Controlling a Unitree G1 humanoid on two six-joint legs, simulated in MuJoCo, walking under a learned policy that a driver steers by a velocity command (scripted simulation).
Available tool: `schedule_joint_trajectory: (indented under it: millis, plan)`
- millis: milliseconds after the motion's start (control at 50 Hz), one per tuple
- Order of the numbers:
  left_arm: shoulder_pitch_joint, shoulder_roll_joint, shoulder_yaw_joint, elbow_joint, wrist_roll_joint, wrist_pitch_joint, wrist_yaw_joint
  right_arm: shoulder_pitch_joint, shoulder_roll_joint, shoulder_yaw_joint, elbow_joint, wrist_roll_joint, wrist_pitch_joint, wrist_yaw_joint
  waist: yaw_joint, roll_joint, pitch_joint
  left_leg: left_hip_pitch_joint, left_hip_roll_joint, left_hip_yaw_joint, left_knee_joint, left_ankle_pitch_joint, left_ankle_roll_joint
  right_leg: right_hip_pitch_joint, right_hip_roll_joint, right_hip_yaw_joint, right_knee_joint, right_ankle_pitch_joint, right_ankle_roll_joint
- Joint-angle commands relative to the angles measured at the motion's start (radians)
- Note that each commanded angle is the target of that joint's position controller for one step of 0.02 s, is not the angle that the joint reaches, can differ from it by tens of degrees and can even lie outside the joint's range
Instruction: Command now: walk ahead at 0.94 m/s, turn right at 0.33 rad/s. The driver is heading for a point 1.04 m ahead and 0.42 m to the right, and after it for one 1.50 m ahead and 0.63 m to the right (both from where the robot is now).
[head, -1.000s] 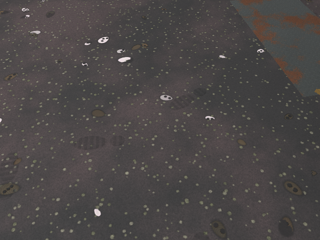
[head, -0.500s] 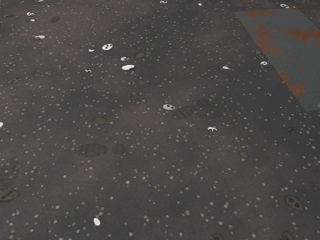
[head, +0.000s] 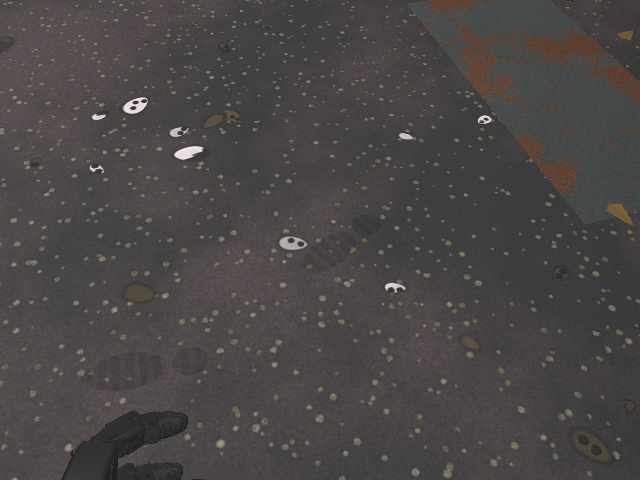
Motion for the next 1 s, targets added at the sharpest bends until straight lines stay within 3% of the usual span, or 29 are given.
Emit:
schedule_joint_trajectory:
  millis: [20, 60, 100, 120, 140, 160, 180, 200, 220, 240, 280, 340, 400, 480, 520, 540, 560, 580, 600, 620, 640, 660, 720, 820, 900, 940, 960, 980, 1000]
  plan:
    - [-0.183, 0.05, 0.016, -0.113, -0.011, -0.016, -0.026, 0.008, -0.201, -0.043, -0.045, -0.017, 0.003, -0.007, 0.04, 0.141, 0.16, -0.083, 0.238, 0.057, 0.031, 0.792, 0.12, 0.096, 0.079, -0.072, -0.072, -0.054, -0.052]
    - [-0.103, 0.107, 0.042, -0.12, -0.015, -0.004, -0.027, 0.002, -0.237, -0.057, -0.057, -0.045, 0.021, -0.015, 0.12, 0.241, 0.055, 0.013, 0.264, 0.085, 0.254, 1.354, 0.099, 0.223, 0.161, -0.124, -0.019, -0.18, -0.098]
    - [0.327, 0.217, 0.099, -0.001, -0.018, 0.02, -0.012, -0.084, -0.28, -0.073, -0.096, -0.055, 0.043, -0.024, 0.334, 0.246, -0.158, -0.145, 0.247, 0.104, 0.761, 1.524, 0.063, 0.729, 0.187, -0.086, -0.05, -0.183, -0.158]
    - [0.511, 0.279, 0.114, 0.056, -0.005, 0.038, 0.01, -0.098, -0.221, -0.058, -0.145, -0.067, 0.028, -0.024, 0.335, 0.05, -0.26, -0.532, 0.172, 0.045, 1.12, 0.884, 0.043, 1.109, 0.031, 0.233, 0.01, -0.437, -0.185]
    - [0.487, 0.304, 0.122, 0.053, 0.007, 0.026, 0.006, 0.014, -0.058, -0.012, -0.179, -0.015, -0.029, 0.013, 0.188, -0.287, -0.407, -0.943, -0.056, -0.124, 1.457, -0.048, 0.0, 1.385, -0.215, 0.905, -0.267, -0.909, -0.406]
    - [0.503, 0.203, 0.105, 0.073, 0.028, 0.02, 0.017, -0.141, -0.201, -0.044, -0.217, 0.02, -0.081, 0.021, 0.255, -0.174, -0.361, -1.041, -0.016, -0.273, 1.493, -0.008, 0.07, 1.354, -0.176, 0.985, -0.41, -0.934, -0.33]
    - [0.486, 0.18, 0.096, 0.075, 0.043, 0.006, 0.019, -0.258, -0.217, -0.046, -0.274, 0.047, -0.098, 0.018, 0.235, -0.107, -0.215, -1.073, 0.018, -0.256, 1.476, 0.022, 0.093, 1.215, -0.157, 0.852, -0.419, -0.76, -0.291]
    - [0.415, 0.165, 0.087, 0.063, 0.044, -0.009, 0.011, -0.329, -0.201, -0.041, -0.297, 0.031, -0.107, 0.008, 0.176, 0.079, -0.114, -1.02, 0.049, -0.25, 1.398, 0.059, 0.098, 1.004, -0.118, 0.742, -0.435, -0.587, -0.274]
    - [0.347, 0.139, 0.076, 0.049, 0.047, -0.016, 0.009, -0.331, -0.189, -0.047, -0.301, 0.012, -0.101, 0.004, 0.114, 0.126, -0.063, -0.952, 0.079, -0.25, 1.322, 0.076, 0.089, 0.832, -0.071, 0.637, -0.438, -0.481, -0.268]
    - [0.302, 0.12, 0.066, 0.037, 0.051, -0.015, 0.014, -0.294, -0.173, -0.047, -0.304, 0.005, -0.084, 0.009, 0.059, 0.089, -0.023, -0.903, 0.093, -0.252, 1.285, 0.071, 0.071, 0.709, -0.028, 0.582, -0.456, -0.454, -0.274]
    - [0.293, 0.105, 0.057, 0.034, 0.024, -0.006, 0.029, -0.289, -0.166, -0.049, -0.324, -0.01, -0.06, 0.011, 0.021, 0.043, 0.053, -0.896, 0.114, -0.217, 1.186, 0.038, 0.026, 0.555, 0.003, 0.524, -0.493, -0.457, -0.279]
    - [0.339, 0.135, 0.061, 0.023, 0.018, -0.011, 0.064, -0.503, -0.171, -0.04, -0.419, -0.04, -0.06, 0.004, 0.073, 0.022, 0.158, -0.824, 0.084, -0.137, 0.869, 0.263, -0.04, 0.326, 0.067, 0.431, -0.534, -0.35, -0.261]
    - [0.418, 0.167, 0.076, 0.028, 0.012, -0.006, 0.073, -0.635, -0.136, -0.033, -0.481, -0.025, -0.064, 0.01, 0.148, -0.009, 0.125, -0.6, 0.001, -0.1, 0.575, 0.557, -0.06, 0.245, 0.109, 0.387, -0.489, -0.314, -0.185]
    - [0.472, 0.156, 0.084, 0.038, -0.016, 0.006, 0.084, -0.685, -0.217, -0.07, -0.54, 0.029, -0.057, 0.004, 0.158, -0.068, 0.085, -0.594, -0.011, -0.195, 0.407, 0.49, -0.064, 0.521, 0.055, 0.514, -0.35, -0.326, -0.139]
    - [0.466, 0.165, 0.093, 0.035, 0.001, 0.027, 0.085, -0.536, -0.284, -0.108, -0.521, 0.028, -0.067, 0.001, 0.069, -0.079, -0.017, -0.468, -0.034, -0.169, 0.388, 0.368, -0.017, 0.655, 0.068, 0.507, -0.107, 0.01, -0.092]
    - [0.426, 0.158, 0.087, 0.005, 0.024, 0.042, 0.079, -0.336, -0.302, -0.119, -0.496, 0.015, -0.065, -0.003, -0.035, -0.102, -0.177, -0.233, 0.033, -0.186, 0.452, 0.352, 0.029, 0.619, 0.098, 0.467, 0.146, 0.102, -0.044]
    - [0.462, 0.047, 0.055, -0.032, 0.065, 0.047, 0.078, -0.158, -0.376, -0.128, -0.48, -0.006, -0.051, -0.012, -0.043, 0.074, -0.369, 0.079, 0.256, -0.389, 0.553, 0.488, 0.08, 0.439, 0.17, 0.358, 0.513, -0.319, -0.005]
    - [0.637, 0.017, 0.028, -0.084, -0.005, 0.04, 0.073, -0.149, -0.411, -0.133, -0.436, -0.035, -0.045, 0.018, 0.071, 0.601, -0.558, 0.329, 0.528, -0.981, 0.384, 0.379, 0.287, 0.117, 0.227, 0.287, 0.828, -0.783, 0.035]
    - [0.587, 0.133, 0.045, -0.054, -0.013, 0.058, 0.083, -0.218, -0.269, -0.109, -0.491, -0.041, -0.026, 0.016, 0.04, 0.384, -0.467, 0.252, 0.458, -0.916, 0.357, 0.264, 0.251, 0.031, 0.099, 0.292, 0.9, -0.708, 0.056]
    - [0.432, 0.187, 0.061, -0.083, -0.005, 0.073, 0.088, -0.273, -0.192, -0.089, -0.495, -0.037, -0.006, 0.006, 0.005, 0.232, -0.287, 0.097, 0.404, -0.65, 0.372, 0.423, 0.204, 0.0, 0.073, 0.222, 0.891, -0.644, 0.07]
    - [0.354, 0.201, 0.07, -0.104, 0.013, 0.086, 0.09, -0.324, -0.19, -0.084, -0.482, -0.036, 0.007, 0.006, 0.027, 0.065, -0.163, -0.09, 0.356, -0.479, 0.371, 0.652, 0.185, 0.037, 0.039, 0.182, 0.856, -0.612, 0.089]
    - [0.313, 0.2, 0.082, -0.129, 0.025, 0.091, 0.087, -0.354, -0.192, -0.085, -0.461, -0.029, 0.011, 0.005, 0.057, 0.047, -0.091, -0.213, 0.311, -0.374, 0.361, 0.729, 0.175, 0.057, 0.005, 0.173, 0.777, -0.595, 0.092]
    - [0.301, 0.099, 0.064, -0.17, 0.004, 0.119, 0.074, -0.441, -0.204, -0.094, -0.415, -0.014, 0.005, 0.002, 0.116, 0.133, 0.022, -0.437, 0.274, -0.194, 0.232, 0.722, 0.177, 0.14, -0.047, 0.12, 0.559, -0.571, 0.097]
    - [0.269, 0.129, 0.071, -0.168, 0.024, 0.132, 0.037, -0.536, -0.29, -0.124, -0.393, 0.014, 0.02, -0.009, 0.133, 0.103, -0.052, -0.425, 0.262, 0.019, 0.228, 0.689, 0.149, 0.318, -0.032, 0.068, 0.185, -0.193, 0.065]
    - [0.19, 0.186, 0.095, -0.202, 0.034, 0.14, 0.013, -0.489, -0.337, -0.139, -0.364, 0.047, 0.026, 0.003, 0.119, 0.089, -0.032, -0.393, 0.263, 0.068, 0.336, 0.719, 0.116, 0.427, 0.033, 0.013, 0.023, -0.235, 0.005]
    - [0.3, 0.229, 0.123, -0.175, 0.042, 0.131, 0.019, -0.481, -0.335, -0.139, -0.359, 0.06, 0.034, 0.006, 0.187, 0.044, -0.074, -0.408, 0.224, 0.105, 0.557, 0.78, 0.08, 0.601, 0.107, -0.027, -0.115, -0.188, -0.047]
    - [0.374, 0.293, 0.147, -0.16, 0.043, 0.125, 0.04, -0.411, -0.3, -0.126, -0.351, 0.035, 0.035, 0.013, 0.211, -0.076, -0.112, -0.528, 0.154, 0.126, 0.784, 0.563, 0.021, 0.776, 0.078, 0.05, -0.169, 0.134, -0.095]
    - [0.34, 0.383, 0.145, -0.195, 0.054, 0.122, 0.066, -0.333, -0.195, -0.088, -0.374, -0.036, 0.042, 0.019, 0.116, -0.357, -0.177, -0.835, 0.013, 0.115, 1.177, -0.363, -0.055, 0.988, -0.214, 0.431, -0.101, 0.68, -0.254]
    - [0.302, 0.345, 0.112, -0.254, 0.066, 0.106, 0.058, -0.266, -0.235, -0.08, -0.345, -0.029, 0.052, 0.025, 0.125, -0.237, -0.423, -0.829, 0.007, -0.137, 1.349, -0.432, -0.067, 1.02, -0.341, 0.635, -0.128, 0.695, -0.389]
